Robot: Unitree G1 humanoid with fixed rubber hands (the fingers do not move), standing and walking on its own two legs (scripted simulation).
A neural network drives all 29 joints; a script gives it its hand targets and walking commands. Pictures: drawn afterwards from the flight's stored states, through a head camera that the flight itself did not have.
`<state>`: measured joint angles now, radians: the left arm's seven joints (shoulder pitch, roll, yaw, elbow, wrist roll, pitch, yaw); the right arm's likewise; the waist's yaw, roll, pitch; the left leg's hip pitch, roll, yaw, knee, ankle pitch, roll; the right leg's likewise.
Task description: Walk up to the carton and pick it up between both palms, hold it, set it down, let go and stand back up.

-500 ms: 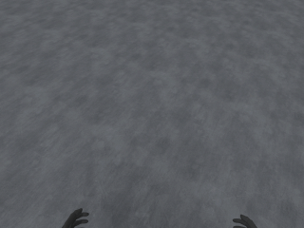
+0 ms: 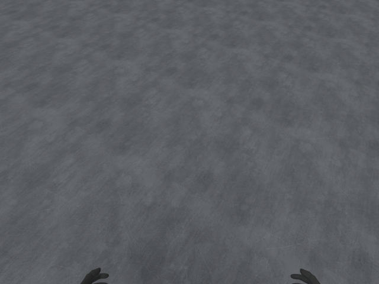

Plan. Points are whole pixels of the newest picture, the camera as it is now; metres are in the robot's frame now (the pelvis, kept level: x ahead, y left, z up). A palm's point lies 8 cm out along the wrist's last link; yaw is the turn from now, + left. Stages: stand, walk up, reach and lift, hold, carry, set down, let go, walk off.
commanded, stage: stand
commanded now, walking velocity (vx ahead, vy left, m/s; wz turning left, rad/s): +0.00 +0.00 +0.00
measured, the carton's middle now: out of the picture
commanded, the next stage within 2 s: none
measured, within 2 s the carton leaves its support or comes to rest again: neither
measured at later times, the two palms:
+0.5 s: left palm out of the picture +0.09 +0.25 -0.10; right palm out of the picture +0.10 -0.25 -0.10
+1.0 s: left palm out of the picture +0.07 +0.25 -0.11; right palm out of the picture +0.09 -0.25 -0.10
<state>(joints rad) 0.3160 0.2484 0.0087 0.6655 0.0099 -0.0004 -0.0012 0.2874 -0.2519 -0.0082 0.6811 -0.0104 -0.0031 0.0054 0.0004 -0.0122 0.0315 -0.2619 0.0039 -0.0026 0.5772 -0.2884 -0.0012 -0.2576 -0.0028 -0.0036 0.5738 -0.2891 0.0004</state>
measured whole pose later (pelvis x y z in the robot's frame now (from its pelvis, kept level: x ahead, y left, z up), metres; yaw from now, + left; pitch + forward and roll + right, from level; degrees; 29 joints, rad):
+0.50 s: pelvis +0.00 +0.00 +0.00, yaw +1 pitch -2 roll +0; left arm 0.31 0.25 0.01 0.69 0.01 0.00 0.00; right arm 0.29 -0.25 -0.01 0.71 -0.01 0.00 0.01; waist 0.00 -0.01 0.02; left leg -0.25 0.00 -0.01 0.57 -0.29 0.00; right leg -0.24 -0.01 -0.01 0.56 -0.29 0.00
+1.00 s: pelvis +0.00 +0.00 +0.00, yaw +1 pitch -2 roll +0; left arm 0.33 0.25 0.01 0.71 0.01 0.00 0.00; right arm 0.30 -0.25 -0.01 0.72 -0.01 0.00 0.00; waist 0.00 -0.01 0.02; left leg -0.25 0.00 -0.01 0.56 -0.28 0.00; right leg -0.24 -0.01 -0.01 0.55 -0.28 0.00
